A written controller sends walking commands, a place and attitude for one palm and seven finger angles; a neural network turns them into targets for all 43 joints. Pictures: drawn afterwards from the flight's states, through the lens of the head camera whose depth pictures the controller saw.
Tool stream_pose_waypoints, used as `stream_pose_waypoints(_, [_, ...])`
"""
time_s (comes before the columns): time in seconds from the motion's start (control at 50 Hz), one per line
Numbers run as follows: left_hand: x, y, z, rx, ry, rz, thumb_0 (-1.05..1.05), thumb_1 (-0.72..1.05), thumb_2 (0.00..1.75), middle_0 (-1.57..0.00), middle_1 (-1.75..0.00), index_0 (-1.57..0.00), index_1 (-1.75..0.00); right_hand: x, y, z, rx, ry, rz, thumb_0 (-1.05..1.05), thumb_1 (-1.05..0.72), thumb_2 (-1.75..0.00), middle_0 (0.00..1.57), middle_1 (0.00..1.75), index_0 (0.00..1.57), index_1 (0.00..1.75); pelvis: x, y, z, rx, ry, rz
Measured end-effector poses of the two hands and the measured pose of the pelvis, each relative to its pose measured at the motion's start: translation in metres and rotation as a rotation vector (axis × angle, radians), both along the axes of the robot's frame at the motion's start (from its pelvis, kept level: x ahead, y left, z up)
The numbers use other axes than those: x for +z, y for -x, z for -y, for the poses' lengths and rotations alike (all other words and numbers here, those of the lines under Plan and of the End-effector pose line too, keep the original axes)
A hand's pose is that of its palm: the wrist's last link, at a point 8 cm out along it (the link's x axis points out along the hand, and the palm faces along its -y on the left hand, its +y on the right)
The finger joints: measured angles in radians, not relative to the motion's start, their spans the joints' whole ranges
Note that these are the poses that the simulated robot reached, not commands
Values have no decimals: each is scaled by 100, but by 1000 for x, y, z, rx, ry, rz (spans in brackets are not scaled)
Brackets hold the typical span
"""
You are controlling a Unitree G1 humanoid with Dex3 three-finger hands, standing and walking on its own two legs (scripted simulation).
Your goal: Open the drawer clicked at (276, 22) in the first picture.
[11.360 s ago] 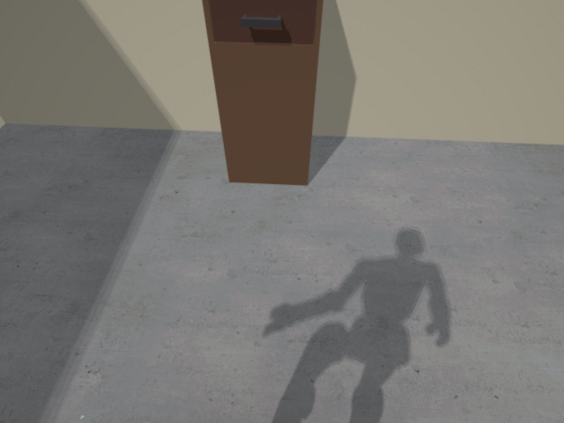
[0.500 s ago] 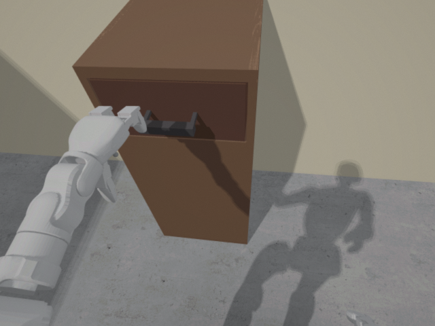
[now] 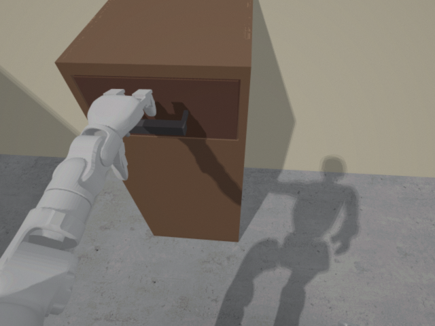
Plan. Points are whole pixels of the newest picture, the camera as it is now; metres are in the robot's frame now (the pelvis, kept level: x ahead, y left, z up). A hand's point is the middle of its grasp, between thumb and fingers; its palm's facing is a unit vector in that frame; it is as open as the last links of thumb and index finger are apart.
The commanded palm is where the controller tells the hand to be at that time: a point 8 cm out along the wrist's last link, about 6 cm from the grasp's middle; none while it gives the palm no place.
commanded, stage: move the hooked fingers above the handle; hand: left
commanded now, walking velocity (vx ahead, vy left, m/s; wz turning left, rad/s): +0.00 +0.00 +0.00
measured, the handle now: (158, 120) +0.55 +0.17 +0.05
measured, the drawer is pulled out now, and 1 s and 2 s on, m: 0.00 0.00 0.00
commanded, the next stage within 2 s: lower the fingers behind the handle in 1.98 s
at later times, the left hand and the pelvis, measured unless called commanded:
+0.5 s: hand (148, 114) +0.50 +0.17 +0.10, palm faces -0.03 -0.04 -1.00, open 13.6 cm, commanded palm +0.48 +0.19 +0.16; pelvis +0.00 +0.00 -0.01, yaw -2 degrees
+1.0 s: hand (149, 112) +0.50 +0.17 +0.11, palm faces -0.02 -0.03 -1.00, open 13.6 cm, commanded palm +0.49 +0.19 +0.17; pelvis +0.00 +0.00 -0.01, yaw -1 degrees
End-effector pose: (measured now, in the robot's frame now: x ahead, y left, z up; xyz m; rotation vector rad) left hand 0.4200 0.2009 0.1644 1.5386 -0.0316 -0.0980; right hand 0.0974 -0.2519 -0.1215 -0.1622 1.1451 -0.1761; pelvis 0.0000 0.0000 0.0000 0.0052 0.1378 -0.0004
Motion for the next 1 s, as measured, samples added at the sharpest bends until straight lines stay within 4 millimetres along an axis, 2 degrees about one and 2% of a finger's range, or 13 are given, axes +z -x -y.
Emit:
stream_pose_waypoints(0.18, [-2, -32, 16, -8, 4, 16, -1, -49, 30, -32, -120, -31, -120, -5, 52, 16, -84, 32, -117, 1, -90, -89, 20, 30, 20, 30, -3, -1, 0, -11, 2, -41])
stream_pose_waypoints(0.36, [-9, -64, 30, 26, 1, 3, 0, -49, 30, -32, -120, -32, -121, -7, 98, 20, -168, 48, -199, 1, -90, -89, 20, 30, 20, 30, -6, -1, 1, -28, 3, -86])
stream_pose_waypoints(0.46, [-7, -65, 29, 23, 3, 10, 0, -48, 30, -36, -123, -35, -123, -7, 113, 19, -190, 45, -231, 1, -90, -89, 20, 30, 20, 30, -6, -2, 2, -37, 4, -92])
stream_pose_waypoints(0.58, [-5, -61, 21, 48, -3, 13, 0, -48, 30, -34, -122, -33, -122, -7, 111, 18, -196, 37, -217, 1, -90, -89, 20, 30, 21, 30, -5, -2, 4, -41, 3, -87])
stream_pose_waypoints(0.74, [-5, -52, 26, 26, -19, 7, -1, -49, 30, -33, -121, -32, -121, -7, 83, 20, -149, 39, -156, 1, -90, -89, 20, 30, 21, 30, -5, -1, 4, -22, 5, -75])
stream_pose_waypoints(0.88, [-4, -61, 32, 32, -3, 23, 0, -49, 30, -33, -120, -32, -121, -4, 60, 22, -128, 53, -91, 1, -90, -89, 20, 30, 21, 30, -7, -1, 4, -20, 4, -86])
stream_pose_waypoints(1.0, [-2, -65, 31, 33, -3, 22, 0, -49, 30, -36, -122, -35, -124, -5, 59, 22, -127, 53, -96, 1, -90, -89, 20, 30, 21, 30, -7, -3, 5, -24, 3, -91])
